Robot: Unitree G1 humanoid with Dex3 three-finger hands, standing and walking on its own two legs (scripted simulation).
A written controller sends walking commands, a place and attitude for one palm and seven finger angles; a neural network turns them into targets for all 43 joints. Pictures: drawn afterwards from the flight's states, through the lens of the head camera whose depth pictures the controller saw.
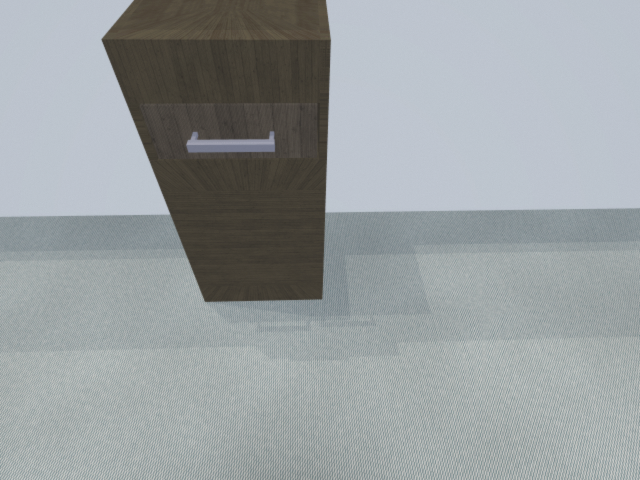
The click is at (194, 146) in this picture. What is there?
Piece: drawer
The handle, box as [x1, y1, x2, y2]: [186, 131, 274, 152]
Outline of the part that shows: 274,151 273,131 270,131 268,139 197,140 197,132 193,132 191,139 188,140 186,144 188,152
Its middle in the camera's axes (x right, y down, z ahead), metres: -0.20 -0.22 +0.88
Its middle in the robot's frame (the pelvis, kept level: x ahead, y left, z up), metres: +0.80 +0.25 -0.04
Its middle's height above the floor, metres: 0.73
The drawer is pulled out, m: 0.00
